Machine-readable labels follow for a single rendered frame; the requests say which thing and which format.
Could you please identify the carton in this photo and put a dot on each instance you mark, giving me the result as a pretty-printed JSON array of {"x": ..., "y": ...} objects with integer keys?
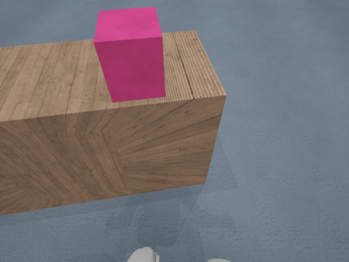
[{"x": 129, "y": 45}]

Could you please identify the pedestal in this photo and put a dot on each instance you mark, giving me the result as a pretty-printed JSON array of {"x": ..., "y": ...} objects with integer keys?
[{"x": 63, "y": 141}]

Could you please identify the robot left thigh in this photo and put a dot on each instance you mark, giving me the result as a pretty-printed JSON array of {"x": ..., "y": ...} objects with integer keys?
[{"x": 144, "y": 255}]

